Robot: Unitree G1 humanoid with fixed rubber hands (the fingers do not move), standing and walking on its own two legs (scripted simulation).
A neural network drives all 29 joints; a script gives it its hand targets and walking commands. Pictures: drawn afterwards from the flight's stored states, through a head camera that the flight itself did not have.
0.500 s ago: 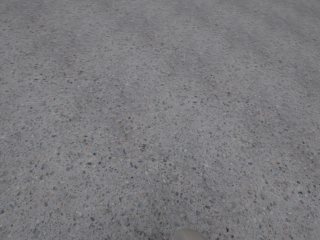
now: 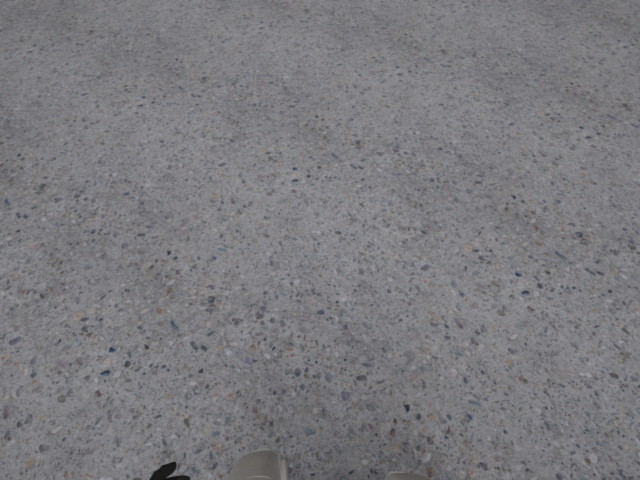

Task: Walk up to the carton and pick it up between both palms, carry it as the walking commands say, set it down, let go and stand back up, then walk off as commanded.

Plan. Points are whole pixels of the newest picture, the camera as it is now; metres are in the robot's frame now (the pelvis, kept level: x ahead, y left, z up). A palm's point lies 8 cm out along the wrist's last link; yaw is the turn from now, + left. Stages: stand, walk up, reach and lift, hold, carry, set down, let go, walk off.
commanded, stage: walk off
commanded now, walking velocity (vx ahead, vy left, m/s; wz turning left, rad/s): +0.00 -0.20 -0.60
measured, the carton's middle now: out of the picture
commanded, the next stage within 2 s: stand in 1.98 s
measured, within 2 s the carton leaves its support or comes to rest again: neither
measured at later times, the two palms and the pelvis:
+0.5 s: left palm (270, 448) +0.18 +0.09 -0.10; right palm out of the picture -0.11 -0.38 -0.14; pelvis -0.02 -0.12 +0.00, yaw -18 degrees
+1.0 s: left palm out of the picture +0.14 -0.04 -0.12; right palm out of the picture -0.20 -0.42 -0.10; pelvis -0.07 -0.20 +0.02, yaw -36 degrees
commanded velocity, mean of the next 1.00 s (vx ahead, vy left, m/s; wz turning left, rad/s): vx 0.00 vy -0.20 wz -0.60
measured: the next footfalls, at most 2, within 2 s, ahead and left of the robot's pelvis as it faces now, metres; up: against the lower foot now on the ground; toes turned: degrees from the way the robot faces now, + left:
left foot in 0.06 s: +0.08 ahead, +0.09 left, +0.00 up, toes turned +7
right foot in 0.42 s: -0.01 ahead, -0.26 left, +0.00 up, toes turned -22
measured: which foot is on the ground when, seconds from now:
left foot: up 0.00-0.04, down 0.06-0.42, up 0.44-0.70, down 0.72-1.00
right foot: down 0.00-0.08, up 0.10-0.40, down 0.42-0.72, up 0.74-1.00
